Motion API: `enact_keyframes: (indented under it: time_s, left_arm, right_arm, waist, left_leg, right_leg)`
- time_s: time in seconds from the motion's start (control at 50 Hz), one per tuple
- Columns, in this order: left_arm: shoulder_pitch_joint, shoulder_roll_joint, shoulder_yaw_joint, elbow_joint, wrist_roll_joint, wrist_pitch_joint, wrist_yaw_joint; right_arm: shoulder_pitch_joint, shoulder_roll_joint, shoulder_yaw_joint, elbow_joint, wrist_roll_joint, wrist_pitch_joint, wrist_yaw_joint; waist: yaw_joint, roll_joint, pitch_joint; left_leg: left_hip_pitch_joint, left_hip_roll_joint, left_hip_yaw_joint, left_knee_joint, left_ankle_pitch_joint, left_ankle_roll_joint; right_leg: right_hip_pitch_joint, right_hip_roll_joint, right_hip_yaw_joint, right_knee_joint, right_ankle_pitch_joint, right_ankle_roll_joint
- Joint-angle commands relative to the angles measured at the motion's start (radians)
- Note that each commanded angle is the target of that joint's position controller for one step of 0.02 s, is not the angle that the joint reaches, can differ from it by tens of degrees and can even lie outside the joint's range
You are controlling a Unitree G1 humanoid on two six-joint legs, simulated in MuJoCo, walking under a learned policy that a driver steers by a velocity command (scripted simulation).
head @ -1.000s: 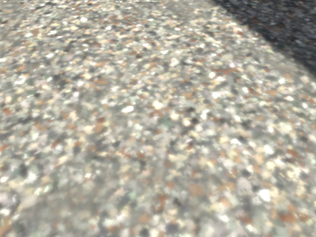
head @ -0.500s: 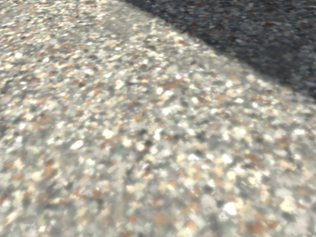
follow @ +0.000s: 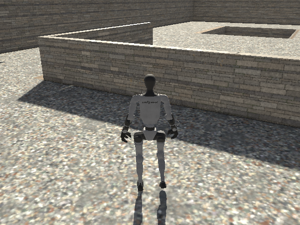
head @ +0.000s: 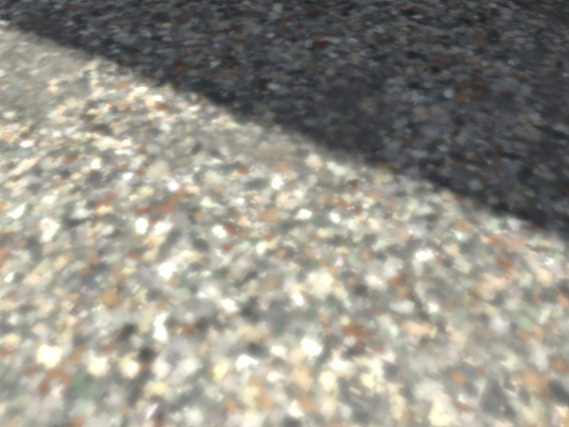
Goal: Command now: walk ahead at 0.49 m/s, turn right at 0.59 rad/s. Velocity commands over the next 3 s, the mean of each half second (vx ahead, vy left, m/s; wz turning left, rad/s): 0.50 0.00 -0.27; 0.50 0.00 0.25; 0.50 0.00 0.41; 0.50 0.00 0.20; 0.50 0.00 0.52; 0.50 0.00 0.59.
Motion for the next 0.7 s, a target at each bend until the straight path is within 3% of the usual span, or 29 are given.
enact_keyframes:
  time_s: [0.02, 0.08, 0.18, 0.24, 0.28, 0.3, 0.32, 0.34, 0.36, 0.38, 0.4, 0.42, 0.44, 0.46, 0.5, 0.54, 0.58, 0.7]
  left_arm:
    - [0.031, 0.013, 0.006, -0.084, -0.001, 0.009, -0.005]
    - [-0.037, 0.007, -0.002, -0.124, 0.015, 0.008, -0.005]
    - [-0.205, 0.003, -0.021, -0.169, 0.017, -0.018, -0.038]
    - [-0.287, 0.022, -0.020, -0.210, 0.010, -0.019, -0.050]
    - [-0.284, 0.047, -0.012, -0.224, 0.012, -0.022, -0.055]
    - [-0.221, 0.067, 0.001, -0.211, 0.017, -0.024, -0.054]
    - [-0.083, 0.108, 0.027, -0.166, 0.022, -0.023, -0.049]
    - [0.101, 0.180, 0.058, -0.121, 0.023, -0.019, -0.036]
    - [0.188, 0.311, 0.082, -0.109, 0.034, -0.014, -0.027]
    - [0.216, 0.233, 0.061, -0.108, 0.025, -0.020, -0.030]
    - [0.148, 0.181, 0.041, -0.111, 0.030, -0.027, -0.035]
    - [0.069, 0.141, 0.030, -0.122, 0.027, -0.029, -0.037]
    - [0.003, 0.103, 0.019, -0.128, 0.028, -0.030, -0.042]
    - [-0.033, 0.075, 0.012, -0.132, 0.033, -0.035, -0.045]
    - [-0.041, 0.076, 0.016, -0.119, 0.032, -0.050, -0.045]
    - [-0.020, 0.096, 0.023, -0.096, 0.032, -0.060, -0.039]
    - [0.012, 0.104, 0.026, -0.070, 0.033, -0.058, -0.027]
    - [0.066, 0.132, 0.033, -0.013, 0.037, -0.056, -0.008]
  right_arm:
    - [0.012, -0.095, -0.026, -0.025, 0.007, -0.019, 0.004]
    - [0.052, -0.134, -0.038, 0.006, 0.007, -0.021, 0.007]
    - [0.085, -0.169, -0.039, 0.028, 0.027, 0.001, 0.006]
    - [0.148, -0.197, -0.042, 0.059, 0.040, 0.018, 0.008]
    - [0.157, -0.211, -0.044, 0.072, 0.047, 0.035, 0.006]
    - [0.140, -0.217, -0.043, 0.073, 0.049, 0.042, 0.004]
    - [0.142, -0.202, -0.035, 0.076, 0.045, 0.048, 0.001]
    - [0.142, -0.163, -0.018, 0.061, 0.027, 0.046, -0.003]
    - [0.234, -0.038, 0.024, 0.021, 0.006, 0.025, 0.006]
    - [0.215, -0.098, 0.012, 0.042, 0.028, -0.003, 0.011]
    - [0.131, -0.159, -0.009, 0.011, 0.061, -0.013, 0.015]
    - [0.077, -0.149, -0.005, -0.002, 0.057, -0.014, 0.010]
    - [0.055, -0.139, -0.007, -0.001, 0.037, -0.006, 0.005]
    - [0.073, -0.132, -0.013, 0.004, 0.029, 0.008, 0.004]
    - [0.103, -0.094, -0.008, 0.015, 0.026, 0.034, 0.005]
    - [0.071, -0.081, -0.007, 0.003, 0.019, 0.049, 0.000]
    - [0.008, -0.073, -0.006, -0.016, 0.016, 0.052, 0.000]
    - [-0.154, -0.052, 0.005, -0.062, 0.031, 0.048, 0.023]
  waist:
    - [0.011, 0.112, -0.027]
    - [0.004, 0.076, -0.012]
    - [-0.043, 0.078, 0.017]
    - [-0.064, 0.100, 0.037]
    - [-0.042, 0.119, 0.031]
    - [0.008, 0.126, -0.004]
    - [0.075, 0.111, -0.086]
    - [0.152, 0.059, -0.204]
    - [0.106, -0.214, -0.328]
    - [0.129, -0.173, -0.426]
    - [0.114, -0.122, -0.274]
    - [0.084, -0.070, -0.193]
    - [0.051, -0.028, -0.133]
    - [0.014, -0.044, -0.113]
    - [-0.017, -0.038, -0.097]
    - [-0.024, -0.018, -0.061]
    - [-0.009, -0.009, -0.030]
    - [0.059, -0.017, 0.035]
  left_leg:
    - [0.123, 0.291, -0.235, -0.249, 0.074, 0.180]
    - [0.136, 0.300, -0.170, -0.273, 0.156, 0.207]
    - [0.148, 0.251, -0.040, -0.257, 0.172, 0.166]
    - [0.232, 0.295, -0.057, -0.227, 0.141, 0.149]
    - [0.288, 0.322, -0.060, -0.169, 0.216, 0.131]
    - [0.287, 0.311, -0.037, -0.085, 0.355, 0.112]
    - [0.253, 0.265, 0.009, 0.090, 0.500, 0.086]
    - [0.088, 0.213, 0.051, 0.353, 0.402, 0.042]
    - [-0.333, 0.053, 0.052, 0.772, -0.169, -0.028]
    - [-0.446, 0.028, -0.136, 0.939, -0.429, -0.019]
    - [-0.532, 0.085, -0.147, 0.976, -0.365, 0.000]
    - [-0.513, 0.132, -0.130, 0.927, -0.273, 0.008]
    - [-0.467, 0.163, -0.126, 0.861, -0.210, 0.004]
    - [-0.397, 0.188, -0.138, 0.811, -0.163, 0.003]
    - [-0.334, 0.189, -0.131, 0.763, -0.111, -0.008]
    - [-0.368, 0.188, -0.131, 0.692, -0.050, -0.022]
    - [-0.430, 0.186, -0.134, 0.584, 0.043, -0.034]
    - [-0.424, 0.133, -0.115, 0.307, 0.258, -0.013]
  right_leg:
    - [-0.160, -0.107, 0.033, -0.030, 0.048, 0.003]
    - [-0.212, -0.107, 0.044, -0.166, 0.141, 0.011]
    - [-0.130, -0.075, -0.060, -0.489, 0.344, 0.006]
    - [-0.124, -0.059, -0.082, -0.583, 0.280, -0.010]
    - [-0.084, -0.033, -0.105, -0.634, 0.198, -0.038]
    - [0.025, -0.001, -0.133, -0.680, 0.202, -0.058]
    - [0.223, 0.042, -0.162, -0.710, 0.222, -0.082]
    - [0.505, -0.037, -0.052, -0.686, 0.248, -0.126]
    - [0.859, -0.320, 0.446, -0.769, 0.136, -0.292]
    - [0.882, -0.381, 0.689, -0.913, 0.099, -0.332]
    - [0.779, -0.343, 0.528, -0.911, 0.151, -0.277]
    - [0.642, -0.295, 0.378, -0.913, 0.236, -0.243]
    - [0.515, -0.249, 0.277, -0.939, 0.310, -0.220]
    - [0.430, -0.216, 0.211, -0.974, 0.341, -0.203]
    - [0.355, -0.196, 0.156, -1.035, 0.376, -0.213]
    - [0.338, -0.193, 0.106, -1.069, 0.423, -0.220]
    - [0.366, -0.192, 0.063, -1.089, 0.426, -0.212]
    - [0.428, -0.193, -0.085, -1.122, 0.356, -0.153]
Next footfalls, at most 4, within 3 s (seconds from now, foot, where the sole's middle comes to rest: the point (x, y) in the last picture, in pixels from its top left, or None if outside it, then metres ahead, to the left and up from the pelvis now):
0.34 right None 0.33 -0.18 -0.78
0.90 left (279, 347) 0.66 0.04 -0.78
1.40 right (330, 245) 0.97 -0.11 -0.78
1.92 left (223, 195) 1.16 0.21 -0.78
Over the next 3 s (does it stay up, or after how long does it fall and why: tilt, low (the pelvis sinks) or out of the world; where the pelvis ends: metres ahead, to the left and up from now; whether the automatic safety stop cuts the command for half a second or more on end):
stays up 1.48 0.40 -0.02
